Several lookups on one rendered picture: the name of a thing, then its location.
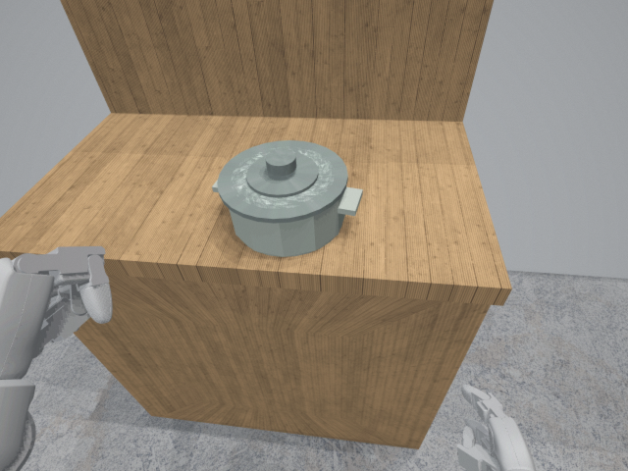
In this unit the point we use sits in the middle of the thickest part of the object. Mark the pot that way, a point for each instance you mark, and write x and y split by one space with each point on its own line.
299 237

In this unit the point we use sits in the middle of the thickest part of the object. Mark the robot right hand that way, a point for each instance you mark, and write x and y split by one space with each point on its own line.
502 446

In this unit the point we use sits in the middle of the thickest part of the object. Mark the table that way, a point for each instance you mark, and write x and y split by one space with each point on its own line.
359 340

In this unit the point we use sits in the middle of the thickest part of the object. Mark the left robot forearm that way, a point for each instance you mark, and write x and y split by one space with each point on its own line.
17 428

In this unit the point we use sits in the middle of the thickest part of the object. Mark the knob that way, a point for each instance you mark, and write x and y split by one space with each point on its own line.
281 162

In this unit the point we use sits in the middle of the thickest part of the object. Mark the robot left hand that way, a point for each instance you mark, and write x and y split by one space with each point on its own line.
45 298

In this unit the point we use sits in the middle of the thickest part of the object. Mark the lid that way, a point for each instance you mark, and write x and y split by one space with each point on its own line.
249 190

